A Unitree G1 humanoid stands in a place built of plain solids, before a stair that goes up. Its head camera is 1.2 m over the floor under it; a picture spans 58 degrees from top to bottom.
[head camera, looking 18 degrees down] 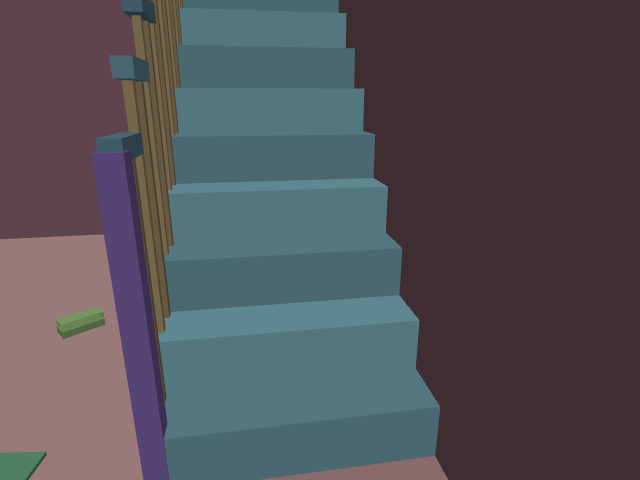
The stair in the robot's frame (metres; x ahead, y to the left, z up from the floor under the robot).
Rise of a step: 0.21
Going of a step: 0.22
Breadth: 0.97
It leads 9 degrees to the left of straight ahead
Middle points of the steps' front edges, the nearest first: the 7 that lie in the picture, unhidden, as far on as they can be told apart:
1.14 0.07 0.21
1.36 0.11 0.42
1.58 0.14 0.63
1.80 0.18 0.84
2.02 0.22 1.04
2.24 0.25 1.25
2.46 0.29 1.46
